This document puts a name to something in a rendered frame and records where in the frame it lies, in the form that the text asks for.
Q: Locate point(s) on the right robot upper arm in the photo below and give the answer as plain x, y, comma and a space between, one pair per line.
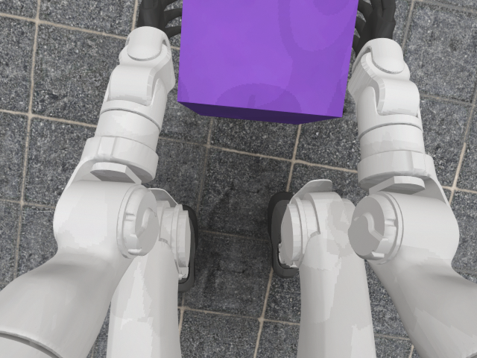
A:
409, 241

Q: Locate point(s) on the right robot foot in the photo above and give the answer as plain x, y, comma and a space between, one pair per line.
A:
276, 210

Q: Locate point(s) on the left robot thigh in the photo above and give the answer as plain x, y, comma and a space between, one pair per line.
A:
143, 311

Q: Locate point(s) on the robot right hand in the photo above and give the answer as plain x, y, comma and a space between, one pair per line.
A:
380, 22

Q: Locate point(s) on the carton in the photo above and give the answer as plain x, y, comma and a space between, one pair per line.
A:
284, 61

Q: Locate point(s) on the robot left forearm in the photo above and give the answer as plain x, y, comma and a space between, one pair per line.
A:
123, 148

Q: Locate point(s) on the robot left hand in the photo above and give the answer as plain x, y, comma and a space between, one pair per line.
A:
152, 14

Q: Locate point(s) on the left robot upper arm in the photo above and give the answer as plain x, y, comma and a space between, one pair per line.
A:
57, 309

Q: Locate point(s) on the robot right forearm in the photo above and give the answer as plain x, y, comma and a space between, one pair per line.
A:
390, 130

